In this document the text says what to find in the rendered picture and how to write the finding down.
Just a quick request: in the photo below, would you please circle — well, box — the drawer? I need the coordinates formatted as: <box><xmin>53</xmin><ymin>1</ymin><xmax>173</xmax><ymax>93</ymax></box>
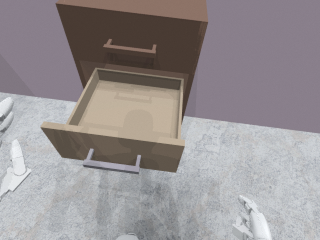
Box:
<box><xmin>40</xmin><ymin>68</ymin><xmax>185</xmax><ymax>173</ymax></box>

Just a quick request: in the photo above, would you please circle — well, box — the handle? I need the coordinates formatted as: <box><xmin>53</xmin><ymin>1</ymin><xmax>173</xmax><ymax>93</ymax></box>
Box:
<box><xmin>82</xmin><ymin>148</ymin><xmax>141</xmax><ymax>175</ymax></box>
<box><xmin>103</xmin><ymin>44</ymin><xmax>156</xmax><ymax>58</ymax></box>

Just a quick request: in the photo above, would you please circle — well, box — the cabinet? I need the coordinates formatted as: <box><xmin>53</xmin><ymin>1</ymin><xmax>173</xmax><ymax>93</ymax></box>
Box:
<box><xmin>55</xmin><ymin>0</ymin><xmax>208</xmax><ymax>124</ymax></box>

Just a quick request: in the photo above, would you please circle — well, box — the left robot hand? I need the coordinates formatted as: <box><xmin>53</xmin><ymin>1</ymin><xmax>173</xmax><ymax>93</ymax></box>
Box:
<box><xmin>0</xmin><ymin>97</ymin><xmax>31</xmax><ymax>202</ymax></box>

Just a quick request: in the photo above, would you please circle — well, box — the right robot hand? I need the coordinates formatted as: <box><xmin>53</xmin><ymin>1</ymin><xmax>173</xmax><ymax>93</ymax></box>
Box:
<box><xmin>232</xmin><ymin>195</ymin><xmax>272</xmax><ymax>240</ymax></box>

